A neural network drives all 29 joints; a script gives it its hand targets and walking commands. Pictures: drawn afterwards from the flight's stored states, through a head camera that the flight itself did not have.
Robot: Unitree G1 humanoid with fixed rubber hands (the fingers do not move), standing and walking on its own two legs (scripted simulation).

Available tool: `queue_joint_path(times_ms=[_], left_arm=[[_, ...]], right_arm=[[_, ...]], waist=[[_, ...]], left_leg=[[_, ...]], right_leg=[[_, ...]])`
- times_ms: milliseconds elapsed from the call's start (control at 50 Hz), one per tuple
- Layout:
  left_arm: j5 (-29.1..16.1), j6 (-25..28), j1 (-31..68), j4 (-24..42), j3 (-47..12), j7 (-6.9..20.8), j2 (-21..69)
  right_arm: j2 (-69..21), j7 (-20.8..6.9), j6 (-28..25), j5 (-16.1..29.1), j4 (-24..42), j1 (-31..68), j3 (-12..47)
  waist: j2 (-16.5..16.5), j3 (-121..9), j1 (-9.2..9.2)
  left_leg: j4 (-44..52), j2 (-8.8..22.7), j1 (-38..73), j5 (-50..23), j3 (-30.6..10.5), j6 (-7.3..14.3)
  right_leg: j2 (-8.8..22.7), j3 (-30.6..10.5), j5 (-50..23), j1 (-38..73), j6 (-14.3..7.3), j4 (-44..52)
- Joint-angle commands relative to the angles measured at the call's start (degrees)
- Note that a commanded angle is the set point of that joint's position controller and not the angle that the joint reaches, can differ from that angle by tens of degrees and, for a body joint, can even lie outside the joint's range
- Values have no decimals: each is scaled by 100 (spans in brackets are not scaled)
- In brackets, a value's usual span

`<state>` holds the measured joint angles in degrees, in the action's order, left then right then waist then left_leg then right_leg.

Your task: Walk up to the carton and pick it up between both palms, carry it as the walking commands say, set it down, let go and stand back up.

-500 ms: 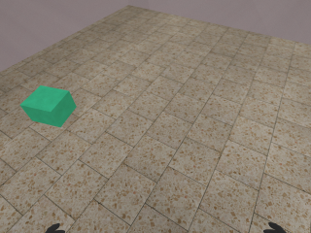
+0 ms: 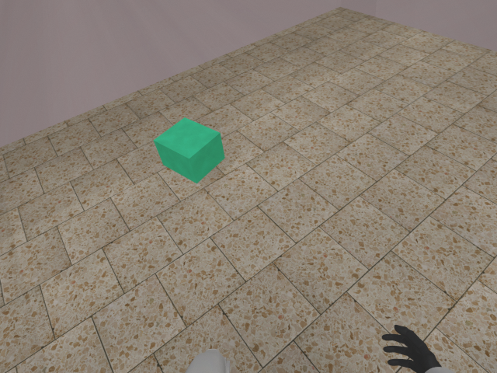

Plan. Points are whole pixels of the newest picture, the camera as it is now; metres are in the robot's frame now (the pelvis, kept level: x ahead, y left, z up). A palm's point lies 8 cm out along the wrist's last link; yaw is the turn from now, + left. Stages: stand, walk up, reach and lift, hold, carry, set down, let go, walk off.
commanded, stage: walk up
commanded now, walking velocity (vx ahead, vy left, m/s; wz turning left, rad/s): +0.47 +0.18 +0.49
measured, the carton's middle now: (190, 149) +1.37 +0.51 -0.68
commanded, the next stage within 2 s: none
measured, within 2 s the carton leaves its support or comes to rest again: neither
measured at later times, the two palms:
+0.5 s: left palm (114, 248) +0.38 +0.37 -0.11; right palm (351, 342) +0.21 -0.13 -0.11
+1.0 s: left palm (95, 271) +0.33 +0.40 -0.11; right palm (268, 157) +0.70 +0.02 -0.13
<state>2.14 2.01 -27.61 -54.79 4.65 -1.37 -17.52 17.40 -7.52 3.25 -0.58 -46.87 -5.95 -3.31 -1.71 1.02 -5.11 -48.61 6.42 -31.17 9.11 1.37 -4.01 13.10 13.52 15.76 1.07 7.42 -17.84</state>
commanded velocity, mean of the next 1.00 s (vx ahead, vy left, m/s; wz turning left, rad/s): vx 0.50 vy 0.09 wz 0.28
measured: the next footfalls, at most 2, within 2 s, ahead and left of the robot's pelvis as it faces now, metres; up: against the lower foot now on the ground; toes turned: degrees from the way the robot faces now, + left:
left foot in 0.10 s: +0.14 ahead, +0.19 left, +0.00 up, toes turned +10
right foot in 0.62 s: +0.52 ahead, +0.06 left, +0.00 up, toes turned +7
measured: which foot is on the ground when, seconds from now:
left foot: up 0.00-0.08, down 0.10-0.62, up 0.64-1.00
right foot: down 0.00-0.10, up 0.12-0.60, down 0.62-1.00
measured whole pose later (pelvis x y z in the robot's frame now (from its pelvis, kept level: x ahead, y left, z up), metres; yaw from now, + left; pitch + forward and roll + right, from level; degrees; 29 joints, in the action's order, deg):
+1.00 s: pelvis +0.50 +0.20 +0.00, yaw +19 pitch -1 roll +1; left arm 1.4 4.3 -27.7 -60.0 3.2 -0.2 -11.3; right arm 13.6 -4.6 0.3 -1.9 -53.2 -5.4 -2.4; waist -1.2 3.8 -4.8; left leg -40.7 6.3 -31.6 3.9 3.1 -2.1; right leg 7.0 10.1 15.0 -2.0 2.7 -18.5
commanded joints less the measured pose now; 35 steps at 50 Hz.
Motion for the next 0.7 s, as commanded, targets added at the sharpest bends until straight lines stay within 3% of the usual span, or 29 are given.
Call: queue_joint_path(times_ms=[0, 40, 60, 80, 100, 120, 140, 160, 180, 200, 220, 260, 360, 420, 500, 540, 560, 580, 600, 620, 640, 660, 680], left_arm=[[43, 111, 350, 282, 215, 38, -1160], [28, 84, 366, 235, 215, 54, -1242], [-2, 61, 418, 248, 198, 66, -1265], [-48, 41, 429, 267, 133, 86, -1126], [-26, 53, 353, 396, -9, 147, -657], [43, 142, 858, 904, -65, 233, -129], [166, 171, 1370, 1064, -73, 276, -402], [148, 208, 1592, 995, -97, 301, -440], [81, 238, 1445, 845, -139, 296, -324], [35, 207, 1224, 685, -128, 297, -269], [51, 147, 965, 472, -111, 305, -230], [56, 19, 1133, 437, -82, 322, -191], [34, -93, 2502, 815, -116, 399, 28], [-44, -81, 3153, 1023, -196, 439, 171], [-132, -14, 3622, 1286, -188, 433, 195], [-209, 41, 3165, 1196, -116, 331, 160], [-210, 69, 2825, 1098, -73, 267, 58], [-184, 116, 2182, 882, -8, 205, -40], [-115, 153, 1261, 561, 90, 145, -237], [23, 209, 415, 357, 232, 91, -746], [-5, 192, 97, 207, 321, 96, -1243], [-25, 166, 369, 135, 351, 94, -1054], [-19, 153, 681, 110, 311, 25, -813]], right_arm=[[129, 23, -174, 51, 503, 875, -7], [168, 63, -205, -15, 455, 754, -17], [248, 105, -232, -52, 340, 369, -56], [436, 185, -279, -102, 72, -357, -132], [917, 306, -394, -219, -373, -1592, -263], [1900, 460, -510, -201, -489, -2393, -449], [1823, 524, -550, -83, -545, -2436, -438], [1403, 557, -584, -63, -569, -1989, -367], [1003, 588, -630, -16, -513, -1444, -311], [654, 603, -682, 25, -449, -993, -268], [528, 616, -729, 40, -425, -822, -206], [420, 623, -825, 27, -482, -920, -134], [277, 715, -856, 25, -712, -1771, -20], [297, 761, -848, 7, -822, -2039, 15], [367, 822, -806, -41, -1017, -2305, 15], [309, 816, -751, -65, -1147, -2255, 37], [352, 828, -749, -56, -1199, -2302, 19], [398, 832, -742, -30, -1219, -2292, 5], [379, 823, -765, 2, -1126, -2202, 14], [187, 820, -815, 48, -918, -2254, 41], [-113, 828, -838, 108, -814, -2641, 100], [187, 828, -814, -9, -855, -2421, 6], [264, 750, -754, -114, -795, -2086, -13]], waist=[[1618, 824, 74], [1627, 596, 183], [1441, 266, 412], [951, -283, 780], [-292, -852, 1248], [-2535, -920, 1572], [-1587, -825, 1467], [-1147, -363, 1230], [-693, -75, 846], [-440, -61, 520], [-488, -199, 357], [-588, -263, 345], [-450, 318, 711], [-492, 472, 886], [-622, 622, 1019], [-866, 445, 830], [-754, 259, 694], [-441, -83, 393], [-137, -654, 12], [772, -1182, -238], [2033, -1783, -152], [1186, -1598, 106], [569, -1004, 270]], left_leg=[[745, -79, 120, 486, 382, 154], [1100, -242, 420, 1085, 586, 295], [1384, -456, 971, 1094, 788, 368], [1721, -738, 2007, 1054, 926, 530], [2142, -310, 3656, 1611, -80, 786], [3691, 1393, 4525, 2715, -3557, 1319], [3860, 1591, 4295, 2644, -3788, 1370], [3630, 1326, 3837, 1716, -3287, 1363], [3410, 1122, 3274, 621, -2700, 1307], [3315, 821, 2876, -98, -2211, 1214], [3275, 641, 2616, -833, -1767, 1166], [3291, 558, 2493, -1499, -1433, 1196], [3563, 605, 2879, -1890, -1361, 1213], [3693, 517, 3065, -2138, -1174, 1077], [3729, 546, 3339, -2385, -1075, 1078], [3332, 282, 3119, -3131, -795, 966], [2911, 270, 3095, -3618, -767, 937], [2040, 161, 2857, -3686, -605, 899], [909, 29, 2196, -3167, -569, 884], [-895, -422, 936, -1348, -489, 781], [-2398, -976, -437, 2060, -436, 678], [-2817, -552, -495, 1883, -849, 695], [-2869, -379, -459, 1307, -876, 601]], right_leg=[[992, -391, 580, -785, -888, 1111], [1091, -231, -103, -654, -878, 579], [1068, -110, -768, -698, -843, -170], [776, 151, -1568, -954, -735, -1433], [139, 280, -570, -2254, -570, -3655], [-892, -207, 2073, -4647, -346, -5543], [-504, -1369, 1923, -5013, -566, -6073], [-335, -1493, 1371, -4996, -672, -6058], [-131, -1550, 606, -4690, -660, -5679], [-53, -1568, 131, -4229, -570, -5325], [-140, -1468, -127, -3820, -494, -5287], [-297, -1322, -348, -3603, -398, -5106], [-510, -1171, -1007, -4185, -305, -3834], [-729, -955, -1319, -3962, -362, -2706], [-896, -762, -1347, -3620, -483, -1907], [-1025, -653, -998, -2656, -566, -1593], [-1080, -607, -849, -2152, -608, -1505], [-1166, -455, -756, -1263, -670, -1201], [-942, -556, -716, 22, -814, -1185], [395, -2309, -318, 1028, -1149, -928], [1865, -4701, -249, 1698, -1816, 22], [1798, -4896, 16, 1186, -1731, 247], [1718, -4430, -376, 483, -1586, 304]])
